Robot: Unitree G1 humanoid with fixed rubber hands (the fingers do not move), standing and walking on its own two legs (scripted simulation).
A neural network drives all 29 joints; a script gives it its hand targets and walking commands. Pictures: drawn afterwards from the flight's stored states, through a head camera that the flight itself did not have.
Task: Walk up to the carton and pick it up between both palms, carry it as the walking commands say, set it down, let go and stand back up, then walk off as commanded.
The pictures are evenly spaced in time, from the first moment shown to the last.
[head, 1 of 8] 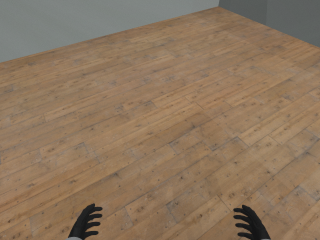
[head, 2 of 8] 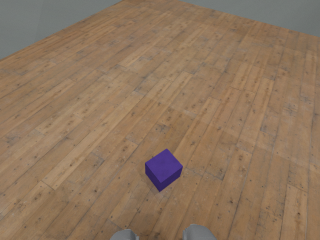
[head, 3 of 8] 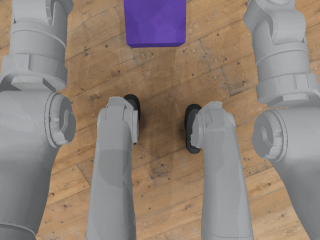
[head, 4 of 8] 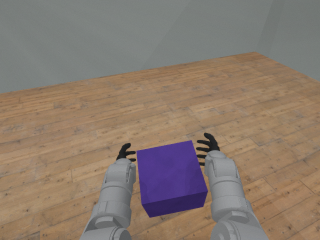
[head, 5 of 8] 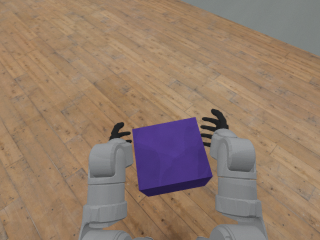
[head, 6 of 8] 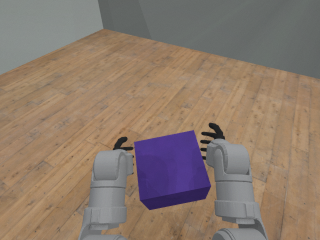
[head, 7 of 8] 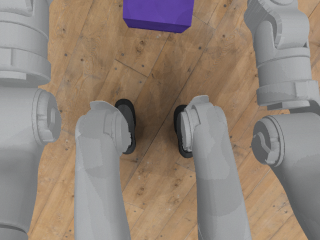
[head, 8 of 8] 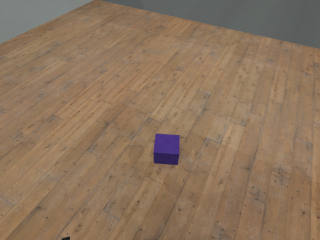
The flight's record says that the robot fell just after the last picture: no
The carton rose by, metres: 0.69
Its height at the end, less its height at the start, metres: +0.00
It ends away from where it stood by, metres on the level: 3.01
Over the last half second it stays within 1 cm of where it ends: yes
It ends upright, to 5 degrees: yes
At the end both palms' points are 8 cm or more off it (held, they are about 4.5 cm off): yes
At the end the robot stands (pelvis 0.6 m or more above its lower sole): yes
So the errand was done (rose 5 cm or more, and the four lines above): yes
